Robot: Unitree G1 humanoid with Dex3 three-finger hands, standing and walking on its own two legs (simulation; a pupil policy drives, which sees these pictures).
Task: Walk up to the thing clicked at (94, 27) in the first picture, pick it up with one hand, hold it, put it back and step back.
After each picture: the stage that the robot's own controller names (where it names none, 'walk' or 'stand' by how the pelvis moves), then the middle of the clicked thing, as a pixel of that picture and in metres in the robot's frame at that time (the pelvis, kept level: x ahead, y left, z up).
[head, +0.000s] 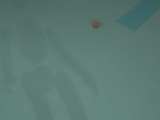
stand; (95, 24) +1.74 -0.10 -0.72
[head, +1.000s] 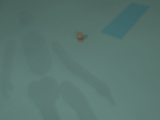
walk; (80, 37) +1.60 +0.23 -0.69
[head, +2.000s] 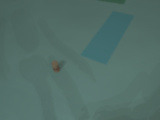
walk; (55, 66) +1.02 +0.39 -0.72
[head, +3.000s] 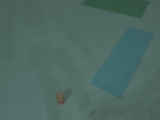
walk; (60, 98) +0.65 +0.28 -0.71
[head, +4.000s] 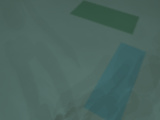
walk; out of the picture +0.42 +0.19 -0.70
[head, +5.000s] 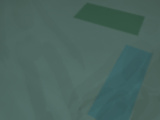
stand; out of the picture +0.37 +0.22 -0.72
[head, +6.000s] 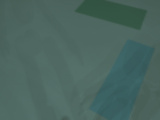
stand; out of the picture +0.38 +0.21 -0.72
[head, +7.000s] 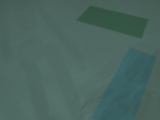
stand; out of the picture +0.35 +0.21 -0.72
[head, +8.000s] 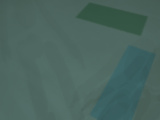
stand; out of the picture +0.36 +0.21 -0.73
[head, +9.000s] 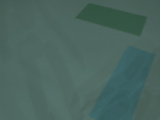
stand; out of the picture +0.36 +0.21 -0.73
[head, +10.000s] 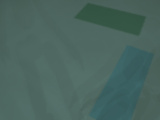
stand; out of the picture +0.36 +0.22 -0.73
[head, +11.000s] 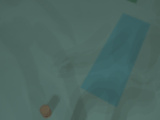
go down; (45, 111) +0.38 +0.22 -0.64
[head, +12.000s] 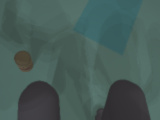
go down; (24, 62) +0.44 +0.24 -0.30
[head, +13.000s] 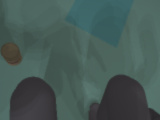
close in; (12, 55) +0.44 +0.25 -0.28
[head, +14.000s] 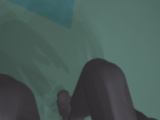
close in; out of the picture +0.43 +0.28 -0.22
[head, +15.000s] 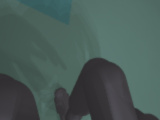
close; out of the picture +0.42 +0.29 -0.23
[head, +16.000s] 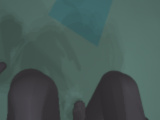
lift; out of the picture +0.35 +0.28 -0.17
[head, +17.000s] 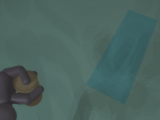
lift; (29, 89) +0.32 +0.19 +0.00
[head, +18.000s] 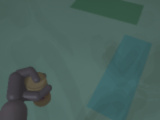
hold; (39, 90) +0.33 +0.17 +0.01
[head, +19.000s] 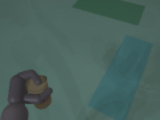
hold; (39, 92) +0.32 +0.17 -0.01
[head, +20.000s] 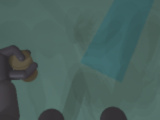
crouch; (25, 67) +0.40 +0.20 -0.07
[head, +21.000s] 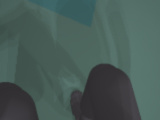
lower; out of the picture +0.46 +0.28 -0.19
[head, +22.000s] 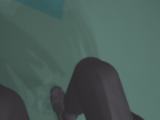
lower; out of the picture +0.43 +0.29 -0.23
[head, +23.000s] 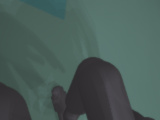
lower; out of the picture +0.44 +0.30 -0.23
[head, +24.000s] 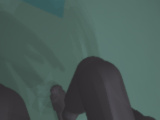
lower; out of the picture +0.44 +0.30 -0.23
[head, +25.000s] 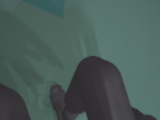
lower; out of the picture +0.44 +0.30 -0.23
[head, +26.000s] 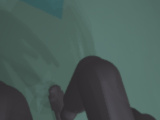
open; out of the picture +0.44 +0.27 -0.23
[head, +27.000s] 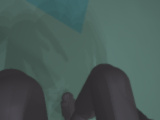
stand; out of the picture +0.44 +0.26 -0.24
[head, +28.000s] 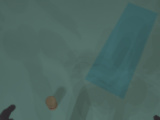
stand; (51, 103) +0.41 +0.19 -0.57
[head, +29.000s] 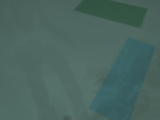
stand; out of the picture +0.39 +0.19 -0.67
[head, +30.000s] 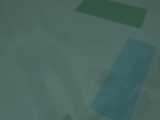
stand; out of the picture +0.40 +0.19 -0.67
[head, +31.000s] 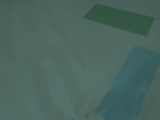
stand; out of the picture +0.40 +0.17 -0.72
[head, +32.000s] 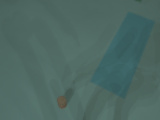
walk; (62, 102) +0.46 +0.14 -0.70
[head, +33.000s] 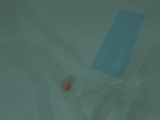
walk; (65, 85) +0.69 +0.21 -0.70
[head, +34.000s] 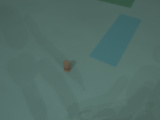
stand; (67, 66) +1.01 +0.19 -0.70
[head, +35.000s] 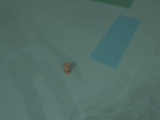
stand; (67, 68) +1.01 +0.20 -0.72
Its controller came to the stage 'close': yes
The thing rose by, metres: 0.71
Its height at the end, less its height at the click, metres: +0.00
